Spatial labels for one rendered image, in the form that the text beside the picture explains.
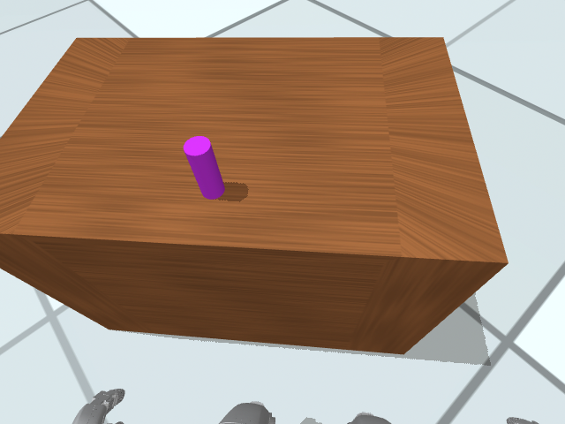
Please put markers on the can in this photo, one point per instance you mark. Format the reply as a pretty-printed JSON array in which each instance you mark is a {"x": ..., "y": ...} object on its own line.
[{"x": 201, "y": 158}]

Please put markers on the left robot hand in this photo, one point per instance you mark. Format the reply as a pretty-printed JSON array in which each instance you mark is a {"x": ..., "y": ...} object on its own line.
[{"x": 101, "y": 405}]

